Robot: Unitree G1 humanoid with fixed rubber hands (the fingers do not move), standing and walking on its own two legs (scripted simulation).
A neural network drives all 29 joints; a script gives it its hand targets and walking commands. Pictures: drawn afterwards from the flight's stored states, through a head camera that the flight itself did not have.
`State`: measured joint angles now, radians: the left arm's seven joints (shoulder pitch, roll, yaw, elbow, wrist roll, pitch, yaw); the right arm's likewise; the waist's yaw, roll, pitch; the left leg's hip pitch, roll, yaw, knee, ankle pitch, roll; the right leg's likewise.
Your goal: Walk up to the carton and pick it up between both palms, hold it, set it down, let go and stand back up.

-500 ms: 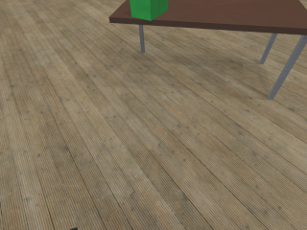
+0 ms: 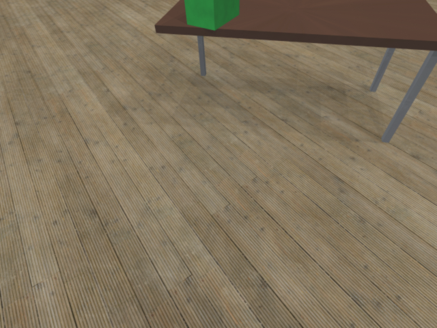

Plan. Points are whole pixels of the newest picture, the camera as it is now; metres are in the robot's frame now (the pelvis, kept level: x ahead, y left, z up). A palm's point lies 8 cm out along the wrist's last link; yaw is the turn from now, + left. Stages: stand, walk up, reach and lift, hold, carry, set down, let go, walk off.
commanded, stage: stand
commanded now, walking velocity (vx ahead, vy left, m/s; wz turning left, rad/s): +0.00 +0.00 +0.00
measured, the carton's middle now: out of the picture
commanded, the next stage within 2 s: walk up in 1.50 s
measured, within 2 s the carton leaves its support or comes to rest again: neither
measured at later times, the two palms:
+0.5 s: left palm out of the picture +0.08 +0.27 -0.11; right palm out of the picture +0.09 -0.29 -0.11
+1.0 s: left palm out of the picture +0.08 +0.27 -0.11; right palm out of the picture +0.09 -0.29 -0.11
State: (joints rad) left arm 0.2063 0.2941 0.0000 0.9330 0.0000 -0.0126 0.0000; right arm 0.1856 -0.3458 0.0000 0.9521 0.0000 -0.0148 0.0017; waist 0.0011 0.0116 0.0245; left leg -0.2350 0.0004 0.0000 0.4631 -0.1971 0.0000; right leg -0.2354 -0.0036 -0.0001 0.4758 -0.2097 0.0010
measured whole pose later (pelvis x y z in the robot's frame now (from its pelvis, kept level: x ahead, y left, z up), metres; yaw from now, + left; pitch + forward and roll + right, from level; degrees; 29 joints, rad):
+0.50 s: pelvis +0.01 +0.00 +0.00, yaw +0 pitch -2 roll +0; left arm 0.21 0.29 0.00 0.95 0.00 -0.01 0.00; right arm 0.18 -0.35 0.00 0.97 0.00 -0.02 0.00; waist 0.00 0.01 0.02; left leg -0.21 0.00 0.00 0.44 -0.20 0.00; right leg -0.21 0.00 0.00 0.46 -0.21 0.00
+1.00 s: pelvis +0.01 +0.00 +0.00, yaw +0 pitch -2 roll +0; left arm 0.21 0.29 0.00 0.97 0.00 -0.01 0.00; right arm 0.18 -0.35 0.00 0.99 0.00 -0.02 0.00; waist 0.00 0.01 0.02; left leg -0.20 0.00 0.00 0.43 -0.20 0.00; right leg -0.20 0.00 0.00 0.44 -0.21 0.00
